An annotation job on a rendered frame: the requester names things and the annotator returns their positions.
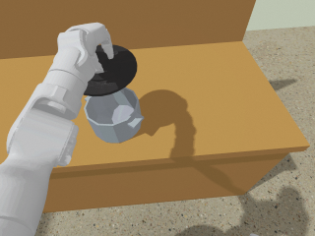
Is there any lid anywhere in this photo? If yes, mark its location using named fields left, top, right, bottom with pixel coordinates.
left=84, top=44, right=138, bottom=96

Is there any pot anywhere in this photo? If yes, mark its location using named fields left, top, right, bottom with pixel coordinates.
left=84, top=87, right=145, bottom=144

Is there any knob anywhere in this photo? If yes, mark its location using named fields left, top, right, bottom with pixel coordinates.
left=96, top=51, right=109, bottom=69

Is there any robot left forearm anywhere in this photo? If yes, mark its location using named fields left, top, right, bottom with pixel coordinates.
left=6, top=27, right=96, bottom=154

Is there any robot left hand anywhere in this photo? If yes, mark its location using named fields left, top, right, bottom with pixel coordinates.
left=66, top=23, right=114, bottom=74

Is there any table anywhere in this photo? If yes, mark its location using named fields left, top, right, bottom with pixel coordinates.
left=0, top=0, right=310, bottom=213

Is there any robot left upper arm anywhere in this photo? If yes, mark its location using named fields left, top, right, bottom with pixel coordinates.
left=0, top=108, right=79, bottom=236

